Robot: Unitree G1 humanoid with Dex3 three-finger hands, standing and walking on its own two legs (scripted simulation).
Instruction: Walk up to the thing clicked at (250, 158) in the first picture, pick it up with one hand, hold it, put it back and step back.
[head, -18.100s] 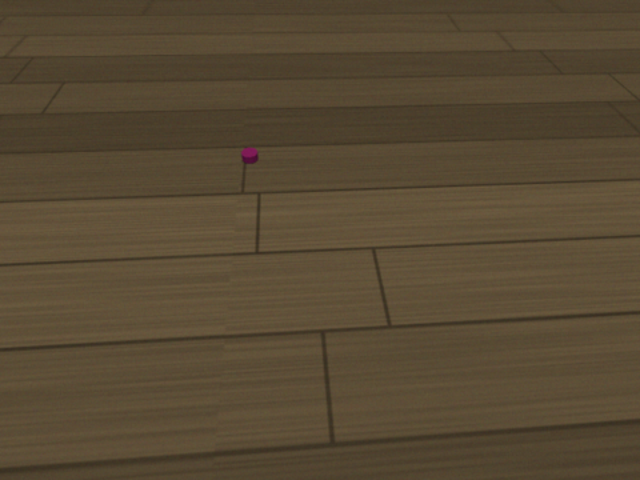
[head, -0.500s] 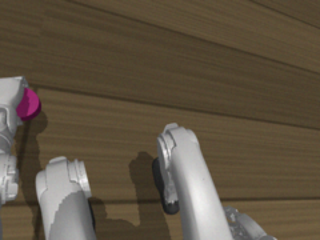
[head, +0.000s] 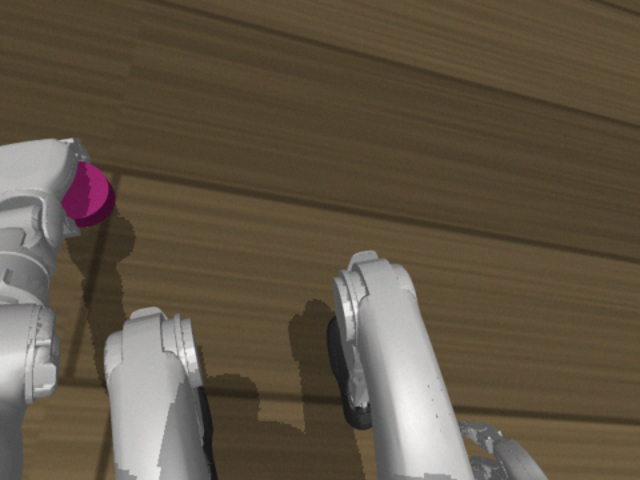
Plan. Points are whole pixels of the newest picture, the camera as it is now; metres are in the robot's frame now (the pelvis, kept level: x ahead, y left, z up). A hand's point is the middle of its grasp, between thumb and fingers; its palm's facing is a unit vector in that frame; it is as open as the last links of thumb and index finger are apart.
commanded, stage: lift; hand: left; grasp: from above
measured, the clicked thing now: (78, 194) +0.49 +0.22 -0.19
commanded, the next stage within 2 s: hold in 1.62 s
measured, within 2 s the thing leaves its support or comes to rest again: neither
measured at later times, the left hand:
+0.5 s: hand out of the picture +0.42 +0.25 -0.04, palm faces -0.44 -0.05 -0.90, open 10.3 cm
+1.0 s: hand out of the picture +0.37 +0.24 +0.16, palm faces -0.43 -0.09 -0.90, open 10.3 cm
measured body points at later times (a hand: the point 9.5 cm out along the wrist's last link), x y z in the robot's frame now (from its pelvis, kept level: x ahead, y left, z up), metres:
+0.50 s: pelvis -0.01 +0.01 +0.07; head +0.18 +0.04 +0.48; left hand +0.43 +0.25 +0.01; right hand +0.09 -0.28 -0.04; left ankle +0.07 +0.13 -0.32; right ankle +0.12 -0.16 -0.32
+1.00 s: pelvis +0.02 +0.00 +0.24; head +0.13 +0.00 +0.68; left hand +0.39 +0.24 +0.21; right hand +0.16 -0.26 +0.11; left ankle +0.06 +0.13 -0.32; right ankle +0.12 -0.16 -0.32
